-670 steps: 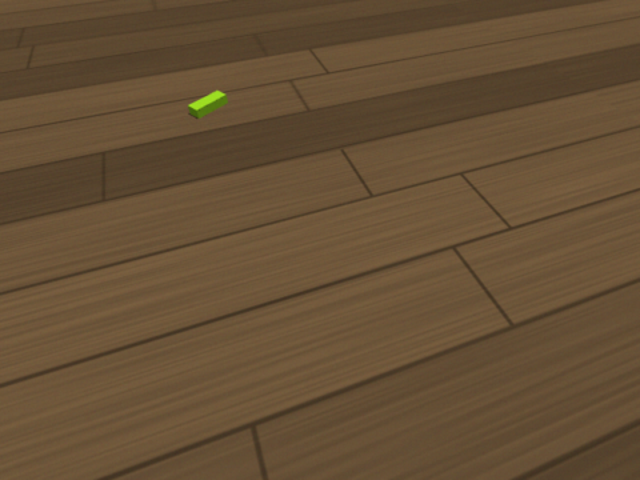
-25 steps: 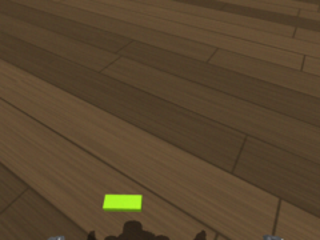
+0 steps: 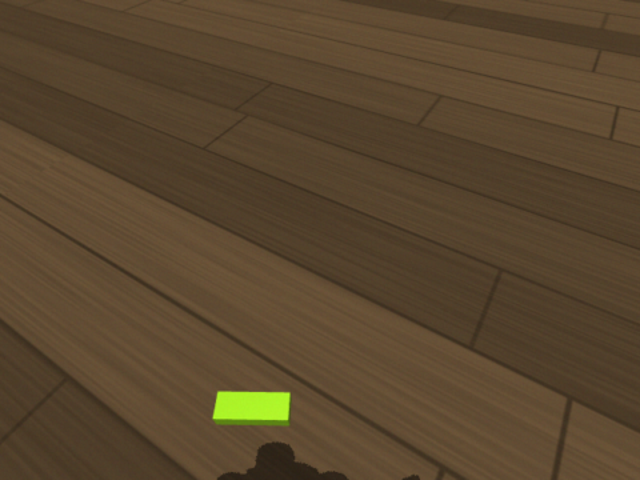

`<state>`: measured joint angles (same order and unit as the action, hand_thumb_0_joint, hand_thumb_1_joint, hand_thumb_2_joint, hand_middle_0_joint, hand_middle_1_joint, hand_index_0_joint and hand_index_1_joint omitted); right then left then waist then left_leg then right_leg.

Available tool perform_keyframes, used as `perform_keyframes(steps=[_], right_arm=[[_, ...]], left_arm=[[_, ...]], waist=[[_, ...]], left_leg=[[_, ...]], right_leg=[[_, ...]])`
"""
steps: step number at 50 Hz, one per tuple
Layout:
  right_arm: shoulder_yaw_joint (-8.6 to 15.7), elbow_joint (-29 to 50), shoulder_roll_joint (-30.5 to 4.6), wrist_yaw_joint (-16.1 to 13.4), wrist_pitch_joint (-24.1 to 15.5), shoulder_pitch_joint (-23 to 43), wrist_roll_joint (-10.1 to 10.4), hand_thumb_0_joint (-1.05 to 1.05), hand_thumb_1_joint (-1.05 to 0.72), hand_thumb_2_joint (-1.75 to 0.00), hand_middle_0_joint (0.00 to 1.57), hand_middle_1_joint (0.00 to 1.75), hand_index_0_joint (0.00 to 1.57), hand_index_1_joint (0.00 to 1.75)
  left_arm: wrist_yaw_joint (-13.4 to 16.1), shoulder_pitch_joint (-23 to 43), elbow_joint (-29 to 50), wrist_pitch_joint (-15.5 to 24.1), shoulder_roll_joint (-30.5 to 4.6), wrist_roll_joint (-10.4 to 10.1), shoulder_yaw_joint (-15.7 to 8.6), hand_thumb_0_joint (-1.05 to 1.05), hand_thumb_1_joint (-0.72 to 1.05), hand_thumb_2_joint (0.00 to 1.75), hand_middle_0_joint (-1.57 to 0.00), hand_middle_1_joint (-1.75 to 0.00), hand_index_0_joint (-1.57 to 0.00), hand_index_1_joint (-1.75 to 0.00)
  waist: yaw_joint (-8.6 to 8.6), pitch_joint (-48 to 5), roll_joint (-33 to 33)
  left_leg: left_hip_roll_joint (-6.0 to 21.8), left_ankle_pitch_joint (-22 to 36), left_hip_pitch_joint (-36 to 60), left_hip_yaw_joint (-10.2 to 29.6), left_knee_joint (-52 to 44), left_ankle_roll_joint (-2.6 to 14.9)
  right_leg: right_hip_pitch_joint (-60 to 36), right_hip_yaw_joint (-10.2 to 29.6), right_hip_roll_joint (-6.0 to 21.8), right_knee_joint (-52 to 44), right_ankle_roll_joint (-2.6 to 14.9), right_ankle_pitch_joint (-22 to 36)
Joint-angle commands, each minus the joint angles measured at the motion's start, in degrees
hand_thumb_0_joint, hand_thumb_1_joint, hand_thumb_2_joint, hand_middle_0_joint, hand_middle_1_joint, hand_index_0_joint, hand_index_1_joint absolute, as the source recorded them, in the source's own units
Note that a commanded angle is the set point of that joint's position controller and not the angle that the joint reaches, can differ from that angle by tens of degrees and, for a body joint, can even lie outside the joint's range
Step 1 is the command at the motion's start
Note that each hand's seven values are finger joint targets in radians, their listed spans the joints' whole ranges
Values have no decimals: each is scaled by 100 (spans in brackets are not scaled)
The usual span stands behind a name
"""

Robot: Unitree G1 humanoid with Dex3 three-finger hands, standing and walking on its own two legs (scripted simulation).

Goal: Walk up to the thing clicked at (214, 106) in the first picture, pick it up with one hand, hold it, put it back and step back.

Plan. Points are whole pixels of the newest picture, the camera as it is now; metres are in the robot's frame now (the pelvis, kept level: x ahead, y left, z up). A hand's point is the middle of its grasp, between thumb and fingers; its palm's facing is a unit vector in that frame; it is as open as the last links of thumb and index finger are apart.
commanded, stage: walk up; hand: left
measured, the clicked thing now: (253, 408) +0.45 +0.24 -0.76
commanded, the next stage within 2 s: stand in 0.44 s
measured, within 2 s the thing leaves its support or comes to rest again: neither
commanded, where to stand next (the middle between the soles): +0.06 +0.00 m, yaw +0 degrees
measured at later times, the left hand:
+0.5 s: hand out of the picture +0.10 +0.25 -0.15, palm faces -0.01 -0.93 -0.36, open 7.4 cm
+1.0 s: hand out of the picture +0.09 +0.24 -0.16, palm faces -0.03 -0.94 -0.35, open 7.4 cm
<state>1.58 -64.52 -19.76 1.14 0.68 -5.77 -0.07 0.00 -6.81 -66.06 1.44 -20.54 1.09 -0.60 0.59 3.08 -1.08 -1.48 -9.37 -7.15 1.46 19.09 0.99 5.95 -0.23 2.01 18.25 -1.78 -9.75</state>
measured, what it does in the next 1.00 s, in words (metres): stands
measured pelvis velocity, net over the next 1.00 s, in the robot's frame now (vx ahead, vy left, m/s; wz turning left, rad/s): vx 0.02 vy -0.02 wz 0.00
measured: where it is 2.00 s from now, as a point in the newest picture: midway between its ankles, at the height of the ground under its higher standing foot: outside the picture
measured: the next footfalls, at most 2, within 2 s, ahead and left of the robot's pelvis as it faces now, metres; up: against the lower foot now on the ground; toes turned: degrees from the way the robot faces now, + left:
none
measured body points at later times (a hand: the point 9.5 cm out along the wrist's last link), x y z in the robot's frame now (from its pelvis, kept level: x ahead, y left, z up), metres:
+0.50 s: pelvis +0.01 -0.01 +0.00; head +0.02 -0.01 +0.45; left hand +0.10 +0.30 -0.13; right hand +0.09 -0.31 -0.13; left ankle +0.01 +0.11 -0.75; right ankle +0.00 -0.14 -0.75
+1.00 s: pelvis +0.02 -0.02 +0.00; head +0.03 -0.02 +0.45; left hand +0.09 +0.28 -0.13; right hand +0.09 -0.32 -0.13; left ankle +0.01 +0.11 -0.75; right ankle +0.00 -0.14 -0.75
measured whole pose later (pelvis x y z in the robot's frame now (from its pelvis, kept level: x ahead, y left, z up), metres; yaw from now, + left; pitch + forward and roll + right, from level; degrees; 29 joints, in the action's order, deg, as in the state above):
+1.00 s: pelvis +0.02 -0.02 +0.00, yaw +0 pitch -2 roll +0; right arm -0.1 -65.1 -20.1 0.1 -0.7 -5.9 -0.2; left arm -0.4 -6.9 -65.0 0.8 -19.9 0.8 -0.1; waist 0.0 2.6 -0.4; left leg 0.0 -9.9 -5.7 2.0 17.4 -0.6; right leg 4.8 -0.7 0.5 17.1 -0.3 -10.6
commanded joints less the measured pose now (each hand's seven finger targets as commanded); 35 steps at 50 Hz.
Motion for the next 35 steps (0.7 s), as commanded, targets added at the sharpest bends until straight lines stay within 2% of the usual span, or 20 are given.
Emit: perform_keyframes(steps=[1, 10, 12, 17, 21, 22, 24, 28, 32, 35], right_arm=[[232, 385, -1273, -66, -119, 243, -21, 0, -90, -90, 20, 30, 20, 30], [233, 402, -1259, -62, -91, 262, -23, 0, -90, -90, 20, 30, 20, 30], [224, 389, -1211, -66, -90, 193, -22, 0, -90, -90, 20, 30, 20, 30], [230, 411, -1260, -72, -100, 259, -32, 0, -90, -90, 20, 30, 20, 30], [218, 411, -1215, -76, -105, 171, -27, 0, -90, -90, 20, 30, 20, 30], [141, 400, -1158, -103, -174, 216, -40, 0, -90, -90, 20, 30, 20, 30], [144, 372, -1278, -133, -227, 236, -46, 0, -90, -90, 20, 30, 20, 30], [110, 329, -1263, -145, -244, 192, -48, 0, -90, -90, 20, 30, 20, 30], [96, 327, -1253, -147, -257, 220, -35, 0, -90, -90, 20, 30, 20, 30], [88, 309, -1255, -155, -264, 159, -36, 0, -90, -90, 20, 30, 20, 30]], left_arm=[[91, 330, 421, 131, -1255, -27, -220, 0, 90, 90, -20, -30, -20, -30], [109, 391, 427, 129, -1278, -11, -245, 0, 90, 90, -20, -30, -20, -30], [108, 505, 448, 123, -1269, -12, -255, 0, 90, 90, -20, -30, -20, -30], [104, 424, 460, 110, -1252, -11, -263, 0, 90, 90, -20, -30, -20, -30], [102, 511, 499, 106, -1263, -10, -278, 0, 90, 90, -20, -30, -20, -30], [90, 416, 447, 78, -1162, -64, -209, 0, 90, 90, -20, -30, -20, -30], [67, 398, 460, 62, -1123, -66, -208, 0, 90, 90, -20, -30, -20, -30], [41, 362, 438, 34, -1169, -63, -207, 0, 90, 90, -20, -30, -20, -30], [46, 298, 446, 67, -1172, -56, -187, 0, 90, 90, -20, -30, -20, -30], [46, 311, 463, 65, -1201, -56, -191, 0, 90, 90, -20, -30, -20, -30]], waist=[[-40, -473, 147], [-46, -429, 161], [-93, -387, 195], [-33, -490, 35], [-60, -524, 117], [-81, -581, 260], [-52, -507, 98], [-66, -343, 83], [-61, -436, 106], [-103, -483, 84]], left_leg=[[740, 394, 62, 592, -326, 100], [721, 628, 74, 575, -245, 90], [699, 597, -6, 584, -278, 64], [736, 706, 23, 591, -274, 84], [735, 783, 41, 562, -255, 69], [859, 935, 114, 628, -350, 49], [862, 1023, 130, 610, -353, 38], [836, 572, -33, 593, -486, -14], [859, 948, 99, 563, -360, 1], [846, 819, 123, 522, -384, -11]], right_leg=[[-22, 451, 538, -273, 263, 426], [-43, 427, 567, -308, 270, 579], [-60, 440, 571, -299, 280, 555], [-135, 386, 550, -233, 279, 618], [-177, 400, 564, -194, 290, 702], [-179, 393, 576, -207, 269, 666], [-166, 417, 573, -225, 256, 671], [-114, 441, 541, -313, 271, 286], [-191, 462, 593, -306, 273, 693], [-167, 470, 578, -328, 263, 647]])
